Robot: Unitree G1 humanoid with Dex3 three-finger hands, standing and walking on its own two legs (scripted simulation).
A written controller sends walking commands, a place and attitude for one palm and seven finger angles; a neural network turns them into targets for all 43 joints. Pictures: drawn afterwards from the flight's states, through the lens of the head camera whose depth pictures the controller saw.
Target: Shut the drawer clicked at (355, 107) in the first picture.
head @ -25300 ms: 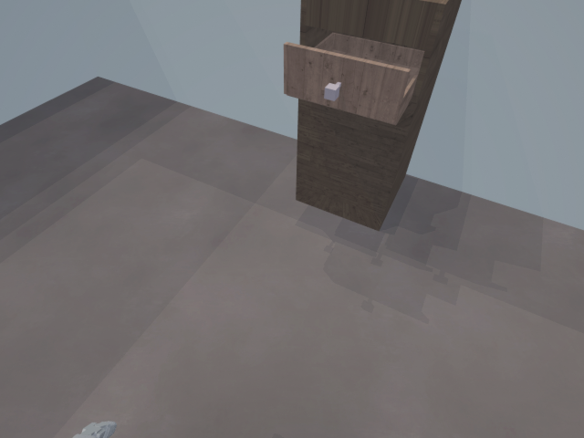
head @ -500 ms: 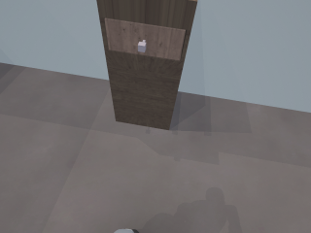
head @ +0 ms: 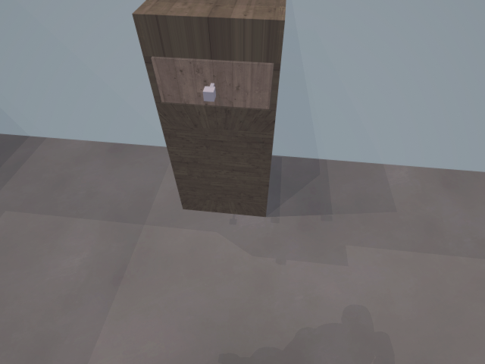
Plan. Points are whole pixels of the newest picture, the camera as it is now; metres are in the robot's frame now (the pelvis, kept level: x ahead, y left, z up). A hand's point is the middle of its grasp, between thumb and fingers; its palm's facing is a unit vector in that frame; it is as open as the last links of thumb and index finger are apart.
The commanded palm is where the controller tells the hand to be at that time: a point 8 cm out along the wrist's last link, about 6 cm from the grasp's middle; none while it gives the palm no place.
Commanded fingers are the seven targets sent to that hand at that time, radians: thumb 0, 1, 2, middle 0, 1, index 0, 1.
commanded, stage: let the arm hang, fingers relaxed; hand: left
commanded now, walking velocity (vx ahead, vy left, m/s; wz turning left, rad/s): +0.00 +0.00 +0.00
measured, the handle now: (210, 90) +0.91 +0.16 -0.04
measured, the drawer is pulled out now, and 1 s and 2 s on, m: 0.00 0.00 0.00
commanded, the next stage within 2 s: look to check the result in 0.12 s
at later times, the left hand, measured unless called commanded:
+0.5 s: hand out of the picture +0.09 +0.22 -0.16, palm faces -0.02 -0.94 -0.33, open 7.4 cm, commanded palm none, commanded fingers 0.00 0.90 0.90 -0.20 -0.30 -0.20 -0.30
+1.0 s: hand out of the picture +0.08 +0.21 -0.16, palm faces -0.02 -0.95 -0.30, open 7.4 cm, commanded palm none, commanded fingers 0.00 0.90 0.90 -0.20 -0.30 -0.20 -0.30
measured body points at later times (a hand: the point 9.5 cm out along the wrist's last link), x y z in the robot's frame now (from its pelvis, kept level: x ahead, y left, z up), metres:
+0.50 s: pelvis +0.02 -0.02 +0.00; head +0.04 -0.03 +0.45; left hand +0.09 +0.27 -0.13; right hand +0.09 -0.30 -0.15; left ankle +0.08 +0.11 -0.74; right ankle -0.05 -0.11 -0.74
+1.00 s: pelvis +0.03 -0.02 +0.00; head +0.04 -0.02 +0.45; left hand +0.08 +0.26 -0.14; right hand +0.09 -0.30 -0.14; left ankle +0.08 +0.11 -0.74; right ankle -0.05 -0.11 -0.74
